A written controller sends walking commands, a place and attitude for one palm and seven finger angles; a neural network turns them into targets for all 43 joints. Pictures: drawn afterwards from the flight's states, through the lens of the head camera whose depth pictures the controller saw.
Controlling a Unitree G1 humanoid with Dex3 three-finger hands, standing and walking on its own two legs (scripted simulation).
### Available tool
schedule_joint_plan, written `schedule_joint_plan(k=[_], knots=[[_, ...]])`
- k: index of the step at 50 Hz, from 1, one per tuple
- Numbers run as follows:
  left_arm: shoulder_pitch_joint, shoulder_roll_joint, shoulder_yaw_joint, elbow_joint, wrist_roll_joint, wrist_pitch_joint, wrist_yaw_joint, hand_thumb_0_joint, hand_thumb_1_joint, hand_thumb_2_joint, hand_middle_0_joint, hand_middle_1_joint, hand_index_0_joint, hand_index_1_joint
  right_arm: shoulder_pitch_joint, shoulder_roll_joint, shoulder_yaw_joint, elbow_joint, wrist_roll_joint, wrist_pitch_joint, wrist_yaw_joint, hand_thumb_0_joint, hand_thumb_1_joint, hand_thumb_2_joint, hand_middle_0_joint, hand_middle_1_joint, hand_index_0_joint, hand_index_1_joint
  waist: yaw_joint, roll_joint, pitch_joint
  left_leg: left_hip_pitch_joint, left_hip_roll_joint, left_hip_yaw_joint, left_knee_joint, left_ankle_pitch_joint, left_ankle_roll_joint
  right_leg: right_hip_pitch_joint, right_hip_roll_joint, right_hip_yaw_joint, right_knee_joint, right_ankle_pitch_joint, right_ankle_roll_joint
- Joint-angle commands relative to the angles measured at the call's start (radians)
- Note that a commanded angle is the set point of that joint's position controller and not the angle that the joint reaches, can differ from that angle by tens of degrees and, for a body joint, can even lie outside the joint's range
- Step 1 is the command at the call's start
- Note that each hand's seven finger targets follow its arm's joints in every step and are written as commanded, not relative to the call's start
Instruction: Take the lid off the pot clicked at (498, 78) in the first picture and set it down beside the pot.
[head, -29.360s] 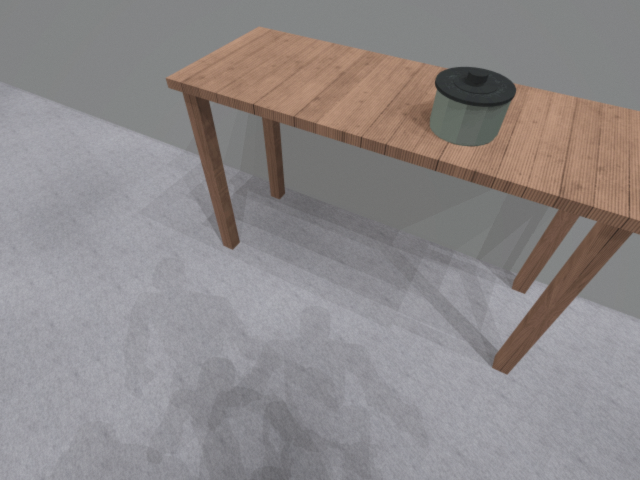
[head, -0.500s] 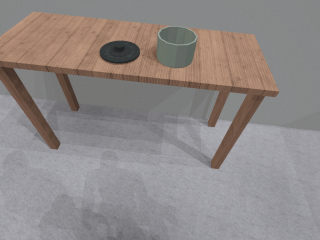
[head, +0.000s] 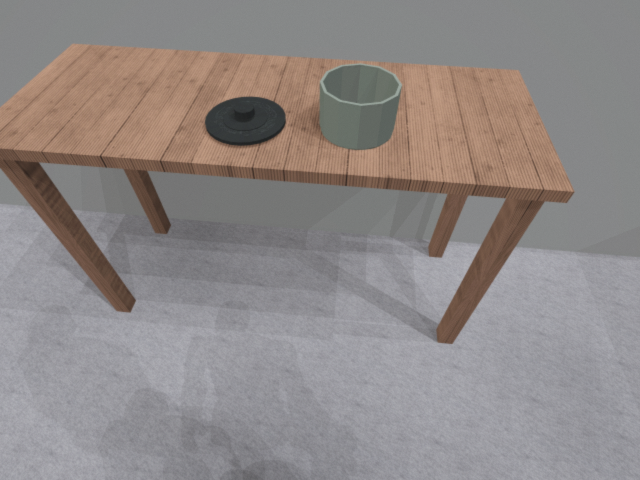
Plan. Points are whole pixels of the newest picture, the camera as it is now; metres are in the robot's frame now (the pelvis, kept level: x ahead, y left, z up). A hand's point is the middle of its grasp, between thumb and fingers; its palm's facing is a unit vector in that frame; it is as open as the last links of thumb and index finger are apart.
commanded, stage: let the arm hang, fingers relaxed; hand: left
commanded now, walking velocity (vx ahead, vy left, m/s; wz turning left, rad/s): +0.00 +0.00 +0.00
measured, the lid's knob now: (244, 110) +0.81 +0.20 +0.01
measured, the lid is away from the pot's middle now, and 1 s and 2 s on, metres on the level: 0.24 0.24 0.24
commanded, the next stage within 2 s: look to check the result in 1.18 s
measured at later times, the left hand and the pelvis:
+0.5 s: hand out of the picture +0.01 +0.18 -0.17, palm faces +0.03 -0.98 -0.20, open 7.3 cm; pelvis +0.00 +0.01 +0.00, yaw -1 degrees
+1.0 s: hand out of the picture -0.02 +0.17 -0.18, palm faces +0.04 -0.98 -0.17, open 7.3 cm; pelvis -0.01 +0.01 +0.00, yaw -1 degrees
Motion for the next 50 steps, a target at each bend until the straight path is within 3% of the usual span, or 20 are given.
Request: schedule_joint_plan(k=[1, 12, 16, 44, 50], knots=[[0.069, 0.084, 0.014, -0.024, 0.002, -0.009, -0.005, 0.0, 0.9, 0.9, -0.2, -0.3, -0.2, -0.3, 0.079, -0.077, -0.017, -0.023, -0.002, -0.01, 0.003, 0.0, -0.9, -0.9, 0.2, 0.3, 0.2, 0.3, 0.007, 0.003, -0.013, 0.0, 0.079, -0.062, -0.076, 0.327, 0.047, 0.012, -0.093, 0.073, -0.07, 0.352, -0.028], [0.059, 0.088, 0.014, -0.032, 0.003, -0.013, -0.003, 0.0, 0.9, 0.9, -0.2, -0.3, -0.2, -0.3, 0.089, -0.071, -0.019, -0.013, 0.001, -0.01, 0.005, 0.0, -0.9, -0.9, 0.2, 0.3, 0.2, 0.3, 0.002, 0.001, -0.001, 0.009, 0.075, -0.059, -0.088, 0.3, 0.042, 0.0, -0.096, 0.082, -0.095, 0.345, -0.025], [0.07, 0.084, 0.014, -0.025, 0.001, -0.016, -0.004, 0.0, 0.9, 0.9, -0.2, -0.3, -0.2, -0.3, 0.097, -0.073, -0.017, -0.007, 0.0, -0.013, 0.003, 0.0, -0.9, -0.9, 0.2, 0.3, 0.2, 0.3, 0.001, 0.011, -0.028, 0.03, 0.078, -0.056, -0.09, 0.327, 0.044, 0.012, -0.095, 0.08, -0.095, 0.362, -0.024], [0.138, 0.038, 0.002, 0.024, 0.004, -0.018, -0.001, 0.0, 0.9, 0.9, -0.2, -0.3, -0.2, -0.3, 0.121, -0.05, -0.01, 0.021, 0.002, -0.013, 0.0, 0.0, -0.9, -0.9, 0.2, 0.3, 0.2, 0.3, -0.003, 0.018, 0.039, 0.013, 0.082, -0.069, -0.129, 0.227, 0.05, -0.053, -0.085, 0.083, -0.128, 0.23, -0.015], [0.147, 0.037, 0.003, 0.027, 0.003, -0.02, 0.001, 0.0, 0.9, 0.9, -0.2, -0.3, -0.2, -0.3, 0.128, -0.048, -0.01, 0.024, 0.003, -0.016, -0.001, 0.0, -0.9, -0.9, 0.2, 0.3, 0.2, 0.3, -0.001, 0.008, 0.011, 0.031, 0.083, -0.067, -0.121, 0.27, 0.052, -0.041, -0.087, 0.085, -0.118, 0.272, -0.014]])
